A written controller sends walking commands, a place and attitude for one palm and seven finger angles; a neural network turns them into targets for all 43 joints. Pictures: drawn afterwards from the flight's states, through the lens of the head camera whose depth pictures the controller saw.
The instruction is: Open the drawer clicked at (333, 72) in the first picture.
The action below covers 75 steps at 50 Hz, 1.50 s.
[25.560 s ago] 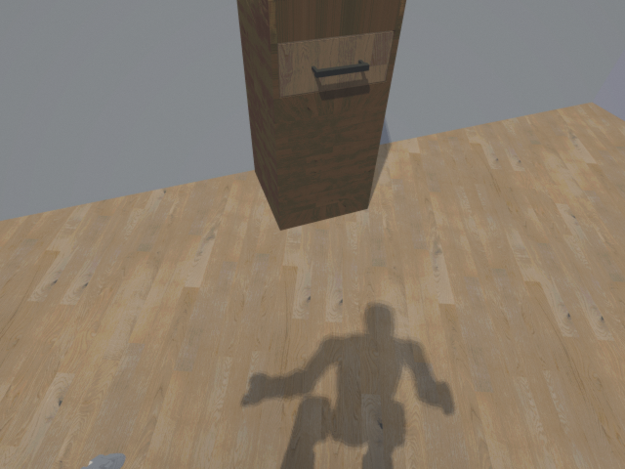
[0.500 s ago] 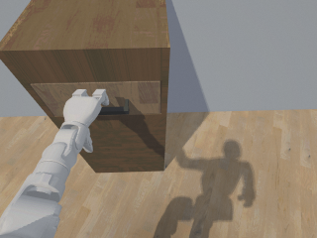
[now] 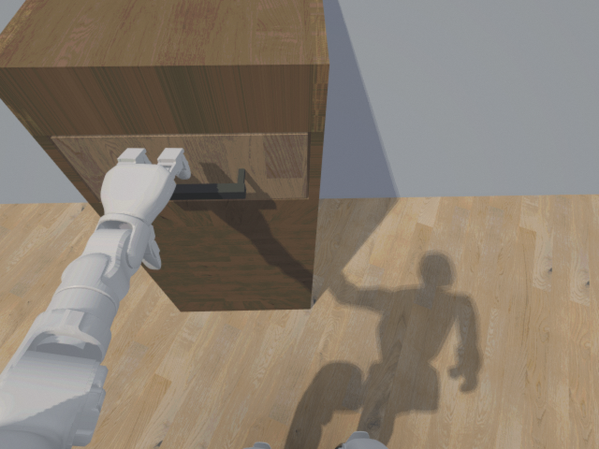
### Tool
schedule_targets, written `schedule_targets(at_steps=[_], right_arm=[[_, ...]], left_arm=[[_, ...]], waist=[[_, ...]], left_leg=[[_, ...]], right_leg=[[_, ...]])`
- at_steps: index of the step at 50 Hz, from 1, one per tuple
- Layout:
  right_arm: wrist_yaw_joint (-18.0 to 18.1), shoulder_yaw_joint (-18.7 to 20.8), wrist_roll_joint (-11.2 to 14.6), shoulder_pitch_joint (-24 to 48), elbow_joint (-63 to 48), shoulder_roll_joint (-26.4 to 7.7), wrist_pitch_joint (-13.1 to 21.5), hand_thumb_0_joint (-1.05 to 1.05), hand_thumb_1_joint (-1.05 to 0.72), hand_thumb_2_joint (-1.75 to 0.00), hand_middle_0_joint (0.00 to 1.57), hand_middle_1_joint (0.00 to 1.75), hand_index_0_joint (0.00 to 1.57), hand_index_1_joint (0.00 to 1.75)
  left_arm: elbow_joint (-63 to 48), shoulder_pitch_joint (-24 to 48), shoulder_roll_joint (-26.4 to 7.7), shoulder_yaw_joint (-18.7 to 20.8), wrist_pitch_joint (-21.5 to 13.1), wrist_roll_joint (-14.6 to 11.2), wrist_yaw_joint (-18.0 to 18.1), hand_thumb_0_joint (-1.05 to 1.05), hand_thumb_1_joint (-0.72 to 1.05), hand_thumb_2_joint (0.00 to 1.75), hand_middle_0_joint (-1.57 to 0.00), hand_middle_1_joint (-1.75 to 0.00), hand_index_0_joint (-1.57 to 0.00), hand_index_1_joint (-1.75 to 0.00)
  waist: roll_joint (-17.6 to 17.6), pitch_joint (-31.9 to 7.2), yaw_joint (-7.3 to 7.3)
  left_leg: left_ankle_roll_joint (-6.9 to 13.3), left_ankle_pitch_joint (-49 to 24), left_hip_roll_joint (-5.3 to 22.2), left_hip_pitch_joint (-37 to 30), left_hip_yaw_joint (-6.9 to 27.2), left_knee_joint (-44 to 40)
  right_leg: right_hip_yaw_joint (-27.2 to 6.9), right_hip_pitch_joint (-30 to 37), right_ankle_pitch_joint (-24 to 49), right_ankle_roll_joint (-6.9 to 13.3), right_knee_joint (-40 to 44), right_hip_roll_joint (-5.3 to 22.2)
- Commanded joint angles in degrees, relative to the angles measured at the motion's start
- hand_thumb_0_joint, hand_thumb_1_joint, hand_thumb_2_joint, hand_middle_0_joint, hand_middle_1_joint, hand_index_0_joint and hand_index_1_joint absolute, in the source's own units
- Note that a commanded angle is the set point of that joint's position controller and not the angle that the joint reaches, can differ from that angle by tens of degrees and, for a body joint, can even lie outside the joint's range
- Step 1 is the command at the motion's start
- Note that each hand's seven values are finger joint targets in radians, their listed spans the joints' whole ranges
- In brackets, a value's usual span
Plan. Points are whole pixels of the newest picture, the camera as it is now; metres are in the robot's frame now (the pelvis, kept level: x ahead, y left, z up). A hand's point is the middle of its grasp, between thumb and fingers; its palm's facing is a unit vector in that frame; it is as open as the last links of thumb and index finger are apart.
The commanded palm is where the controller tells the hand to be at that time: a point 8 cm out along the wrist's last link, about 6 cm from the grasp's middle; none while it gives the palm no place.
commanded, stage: lower the fingers behind the handle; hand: left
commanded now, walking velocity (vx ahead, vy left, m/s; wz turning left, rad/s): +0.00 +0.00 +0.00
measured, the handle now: (191, 183) +0.52 +0.20 -0.02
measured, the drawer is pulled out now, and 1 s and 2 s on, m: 0.00 0.00 0.01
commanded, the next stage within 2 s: close the thumb around the handle in 1.20 s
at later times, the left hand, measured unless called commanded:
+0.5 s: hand (167, 213) +0.45 +0.22 +0.00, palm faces -0.05 -0.02 -1.00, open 14.0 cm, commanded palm +0.42 +0.22 +0.04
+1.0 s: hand (173, 221) +0.45 +0.22 -0.03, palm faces -0.05 -0.02 -1.00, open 14.1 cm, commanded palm +0.42 +0.22 +0.02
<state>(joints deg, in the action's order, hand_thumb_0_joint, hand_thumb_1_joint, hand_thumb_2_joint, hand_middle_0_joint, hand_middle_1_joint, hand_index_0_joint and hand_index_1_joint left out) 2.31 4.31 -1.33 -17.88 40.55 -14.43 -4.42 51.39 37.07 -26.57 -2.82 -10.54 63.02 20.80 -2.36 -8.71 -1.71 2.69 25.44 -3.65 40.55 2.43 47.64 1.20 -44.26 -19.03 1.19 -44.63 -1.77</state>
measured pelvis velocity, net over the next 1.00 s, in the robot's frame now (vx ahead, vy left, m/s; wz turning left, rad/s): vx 0.00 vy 0.00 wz -0.04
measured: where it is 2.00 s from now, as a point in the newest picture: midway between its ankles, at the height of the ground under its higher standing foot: outside the picture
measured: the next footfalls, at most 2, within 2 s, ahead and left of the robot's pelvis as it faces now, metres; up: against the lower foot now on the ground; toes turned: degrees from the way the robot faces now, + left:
none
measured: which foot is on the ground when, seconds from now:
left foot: down 0.00-1.00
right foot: down 0.00-1.00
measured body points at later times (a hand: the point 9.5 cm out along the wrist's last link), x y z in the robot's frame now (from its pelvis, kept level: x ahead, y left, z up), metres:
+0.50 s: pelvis -0.01 +0.00 -0.01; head +0.09 -0.02 +0.43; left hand +0.44 +0.22 +0.05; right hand +0.02 -0.28 -0.14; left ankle -0.04 +0.09 -0.70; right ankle +0.02 -0.11 -0.70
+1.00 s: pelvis +0.00 +0.00 -0.02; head +0.11 -0.01 +0.42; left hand +0.45 +0.22 +0.02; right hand +0.04 -0.27 -0.16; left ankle -0.04 +0.09 -0.70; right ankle +0.02 -0.11 -0.70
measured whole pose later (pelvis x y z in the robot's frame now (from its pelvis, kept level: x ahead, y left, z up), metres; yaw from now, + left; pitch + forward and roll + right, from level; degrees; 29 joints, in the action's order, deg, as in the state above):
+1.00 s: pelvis +0.00 +0.00 -0.02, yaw -2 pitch +23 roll -1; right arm 0.8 2.9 -1.5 -17.3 40.3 -14.0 -4.5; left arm 56.7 38.1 -25.6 -0.5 -3.8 63.3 24.5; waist -2.6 -10.7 -3.6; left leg 2.8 28.5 -2.5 49.2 0.3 54.4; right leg -0.4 -53.8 -21.0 1.3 -51.5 -3.1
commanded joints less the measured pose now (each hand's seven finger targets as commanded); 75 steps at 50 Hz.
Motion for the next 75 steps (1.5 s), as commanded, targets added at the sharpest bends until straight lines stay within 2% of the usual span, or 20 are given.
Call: schedule_targets(at_steps=[1,4,8,11,13,15,16,24,27,30,34,37,39,52,56,61,65,67,72,75], right_arm=[[-1.6,2.6,-0.1,-6.0,-2.9,-8.3,1.1,0.00,-0.90,-0.90,0.20,0.30,0.20,0.30],[-2.0,2.5,0.2,-6.3,-3.4,-8.8,0.3,0.00,-0.90,-0.90,0.20,0.30,0.20,0.30],[-1.2,2.0,0.0,-5.8,-3.5,-9.3,-0.3,0.00,-0.90,-0.90,0.20,0.30,0.20,0.30],[-0.7,1.4,0.6,-5.5,-3.5,-9.1,-0.2,0.00,-0.90,-0.90,0.20,0.30,0.20,0.30],[-0.4,0.9,0.7,-5.2,-3.8,-9.5,-0.4,0.00,-0.90,-0.90,0.20,0.30,0.20,0.30],[-0.1,1.0,0.8,-5.1,-4.4,-9.0,0.0,0.00,-0.90,-0.90,0.20,0.30,0.20,0.30],[0.0,0.9,0.6,-5.3,-4.2,-9.2,0.1,0.00,-0.90,-0.90,0.20,0.30,0.20,0.30],[-0.6,2.1,0.3,-6.4,-3.9,-8.8,0.9,0.00,-0.90,-0.90,0.20,0.30,0.20,0.30],[-1.0,2.0,0.3,-6.3,-3.5,-9.2,0.9,0.00,-0.90,-0.90,0.20,0.30,0.20,0.30],[-1.1,1.9,0.3,-6.4,-3.2,-9.4,0.8,0.00,-0.90,-0.90,0.20,0.30,0.20,0.30],[-1.3,1.9,0.4,-6.3,-3.1,-9.3,0.6,0.00,-0.90,-0.90,0.20,0.30,0.20,0.30],[-1.1,1.9,0.1,-6.3,-3.5,-9.3,0.7,0.00,-0.90,-0.90,0.20,0.30,0.20,0.30],[-0.9,1.7,0.2,-6.0,-3.8,-8.9,0.8,0.00,-0.90,-0.90,0.20,0.30,0.20,0.30],[-1.0,1.7,-0.4,-6.0,-3.5,-8.9,0.7,0.00,-0.90,-0.90,0.20,0.30,0.20,0.30],[-1.2,1.9,-0.2,-6.0,-3.4,-8.9,0.4,0.00,-0.90,-0.90,0.20,0.30,0.20,0.30],[-1.3,1.9,-0.2,-5.6,-3.5,-9.0,0.0,0.00,-0.90,-0.90,0.20,0.30,0.20,0.30],[-1.3,1.8,-0.1,-5.2,-3.7,-9.1,-0.1,0.00,-0.90,-0.90,0.20,0.30,0.20,0.30],[-1.3,1.8,-0.3,-4.8,-3.9,-9.3,-0.4,0.00,-0.90,-0.90,0.20,0.30,0.20,0.30],[-1.3,2.0,-0.2,-4.9,-3.8,-9.2,-0.3,0.00,-0.90,-0.90,0.20,0.30,0.20,0.30],[-1.5,2.1,-0.2,-4.7,-4.2,-9.1,-0.3,0.00,-0.90,-0.90,0.20,0.30,0.20,0.30]], left_arm=[[-4.4,23.8,-7.2,2.5,4.8,-0.5,6.0,0.00,-0.50,0.30,-0.30,-1.20,-0.30,-1.20],[-4.0,25.5,-8.9,3.1,8.3,0.0,6.2,0.00,-0.50,0.30,-0.30,-1.20,-0.30,-1.20],[-5.6,27.5,-13.8,6.1,9.2,-0.2,5.5,0.00,-0.50,0.30,-0.30,-1.20,-0.30,-1.20],[0.7,23.1,-11.4,3.8,10.4,-0.8,3.5,0.00,-0.50,0.30,-0.30,-1.20,-0.30,-1.20],[1.8,21.2,-13.7,5.0,9.9,-0.8,2.3,0.00,-0.50,0.30,-0.30,-1.20,-0.30,-1.20],[0.6,21.1,-12.2,3.8,8.4,-0.9,1.5,0.00,-0.50,0.30,-0.30,-1.20,-0.30,-1.20],[0.5,20.2,-13.9,5.1,7.7,-0.8,1.4,0.00,-0.50,0.30,-0.30,-1.20,-0.30,-1.20],[-1.3,15.3,-10.5,4.7,4.2,-0.5,3.1,0.00,-0.50,0.30,-0.30,-1.20,-0.30,-1.20],[0.8,16.1,-10.3,4.4,5.6,-0.3,4.4,0.00,-0.50,0.30,-0.30,-1.20,-0.30,-1.20],[2.3,16.0,-11.8,4.9,7.5,0.4,5.4,0.00,-0.50,0.30,-0.30,-1.20,-0.30,-1.20],[2.2,17.2,-9.9,3.3,9.3,0.4,5.2,0.00,-0.50,0.30,-0.30,-1.20,-0.30,-1.20],[0.7,17.1,-10.8,4.5,8.9,-0.5,4.3,0.00,-0.50,0.30,-0.30,-1.20,-0.30,-1.20],[0.9,17.1,-8.5,2.5,8.5,-0.5,3.8,0.00,-0.50,0.30,-0.30,-1.20,-0.30,-1.20],[-3.5,14.9,-12.5,7.0,6.6,-0.6,5.3,0.00,-0.50,0.30,-0.30,-1.20,-0.30,-1.20],[-3.1,13.7,-10.7,5.8,7.3,-0.4,5.6,0.00,-0.50,0.30,-0.30,-1.20,-0.30,-1.20],[-4.5,11.0,-12.6,7.7,7.5,-0.4,5.9,0.00,-0.50,0.30,-0.30,-1.20,-0.30,-1.20],[-3.5,10.3,-11.9,7.1,7.8,-0.8,5.6,0.00,-0.50,0.30,-0.30,-1.20,-0.30,-1.20],[-5.6,10.5,-13.9,8.7,7.5,-0.8,5.7,0.00,-0.39,0.35,-0.31,-1.21,-0.31,-1.21],[-5.1,11.2,-12.0,7.4,7.5,-0.6,6.0,0.00,-0.11,0.47,-0.33,-1.24,-0.33,-1.24],[-6.5,10.3,-11.0,6.8,7.6,-0.2,6.3,0.00,0.06,0.54,-0.34,-1.26,-0.34,-1.26]], waist=[[-1.8,-21.7,-3.16],[-1.6,-26.0,-2.56],[-0.9,-27.8,-2.59],[3.3,-20.0,-3.13],[3.0,-18.9,-2.33],[2.5,-18.4,-2.54],[2.2,-19.3,-2.04],[1.7,-21.5,-1.85],[2.4,-19.6,-2.60],[2.2,-20.2,-2.24],[0.3,-22.1,-2.56],[0.7,-24.7,-2.30],[1.4,-23.2,-2.98],[0.8,-26.1,-1.40],[1.4,-24.1,-1.83],[1.1,-25.7,-0.59],[1.5,-23.1,-0.73],[-0.7,-25.4,0.22],[0.9,-23.5,-1.03],[-1.7,-24.7,-0.33]], left_leg=[[-3.0,-28.5,2.4,-10.8,0.0,-3.0],[-2.8,-30.8,2.4,-11.7,0.1,-3.2],[-1.8,-29.2,2.3,-11.3,-0.4,-3.4],[-0.5,-20.9,1.9,-5.0,-1.5,-5.2],[-0.3,-19.1,1.7,-3.4,-1.7,-5.6],[0.0,-18.2,1.7,-3.1,-2.2,-5.4],[-0.1,-18.5,1.7,-2.8,-2.2,-5.2],[-0.5,-21.9,2.1,-2.3,-2.2,-2.1],[-0.5,-20.1,1.9,-0.3,-2.2,-1.5],[-0.6,-19.3,1.7,0.5,-2.4,-1.2],[-0.8,-21.3,2.0,-1.7,-2.1,-0.5],[-0.7,-23.3,2.0,-2.3,-1.9,0.3],[-0.5,-22.1,2.1,-1.2,-2.0,0.6],[-0.7,-26.3,2.2,-1.1,-1.7,1.8],[-0.8,-26.1,2.5,-1.6,-1.7,1.3],[-0.9,-29.2,2.5,-2.9,-1.8,1.0],[-0.8,-26.9,2.5,-1.7,-2.0,0.4],[-1.1,-29.4,2.5,-3.0,-1.8,0.4],[-1.2,-29.3,2.9,-3.5,-1.4,0.5],[-1.8,-32.6,3.2,-6.0,-1.1,0.5]], right_leg=[[0.7,8.1,15.2,2.0,1.2,-1.5],[0.4,11.1,17.3,1.8,0.9,-1.4],[-0.7,14.5,18.8,1.3,1.4,-1.2],[-1.1,15.5,15.8,1.1,3.3,-0.9],[-1.6,16.2,15.1,1.3,3.4,-0.7],[-1.9,16.0,15.0,1.2,3.6,-0.6],[-2.0,16.2,15.2,1.3,3.0,-0.6],[-1.8,12.7,17.6,1.4,0.3,-0.8],[-1.7,11.0,16.3,1.5,0.0,-0.9],[-1.6,10.8,15.7,1.4,-0.5,-0.8],[-1.2,9.4,16.2,1.4,-1.2,-1.0],[-1.4,10.8,18.3,1.3,-2.0,-1.0],[-1.4,10.0,17.8,1.1,-2.0,-0.9],[-1.8,11.8,21.5,1.2,-3.6,-0.9],[-1.4,11.0,20.6,1.0,-2.9,-1.0],[-1.7,13.0,22.7,1.1,-3.0,-1.0],[-1.6,12.6,21.4,1.1,-2.5,-1.0],[-1.7,13.3,22.3,1.4,-3.1,-1.0],[-1.2,11.3,21.2,1.3,-2.7,-1.1],[-0.9,10.4,21.0,1.3,-3.0,-1.2]])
